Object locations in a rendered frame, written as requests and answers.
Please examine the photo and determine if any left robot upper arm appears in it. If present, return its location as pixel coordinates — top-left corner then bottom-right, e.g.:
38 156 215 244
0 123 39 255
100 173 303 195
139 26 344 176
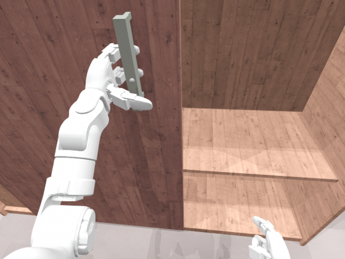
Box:
3 205 95 259

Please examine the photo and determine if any robot left forearm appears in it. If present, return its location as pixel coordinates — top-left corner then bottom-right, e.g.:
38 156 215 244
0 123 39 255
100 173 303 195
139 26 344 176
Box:
31 88 111 246

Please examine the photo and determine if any right robot hand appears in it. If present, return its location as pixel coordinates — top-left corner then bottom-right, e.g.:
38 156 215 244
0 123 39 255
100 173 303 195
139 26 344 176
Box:
249 216 291 259

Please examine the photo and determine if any handle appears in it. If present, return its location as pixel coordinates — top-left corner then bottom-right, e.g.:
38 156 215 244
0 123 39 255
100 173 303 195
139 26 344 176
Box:
112 12 144 111

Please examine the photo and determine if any wardrobe door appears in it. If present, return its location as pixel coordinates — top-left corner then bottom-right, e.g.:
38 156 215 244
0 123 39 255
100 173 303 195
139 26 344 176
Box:
0 0 184 230
0 184 27 208

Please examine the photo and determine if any left robot hand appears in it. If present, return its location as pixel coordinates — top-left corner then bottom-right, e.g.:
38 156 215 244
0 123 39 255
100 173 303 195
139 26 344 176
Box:
85 43 153 110

